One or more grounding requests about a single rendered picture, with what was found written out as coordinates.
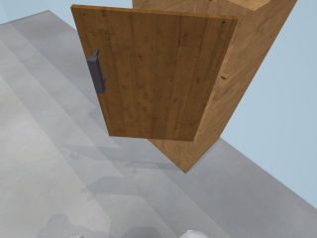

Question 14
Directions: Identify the handle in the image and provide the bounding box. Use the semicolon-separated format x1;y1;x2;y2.
87;49;106;94

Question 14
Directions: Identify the cupboard door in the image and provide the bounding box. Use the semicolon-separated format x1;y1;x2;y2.
70;4;239;142

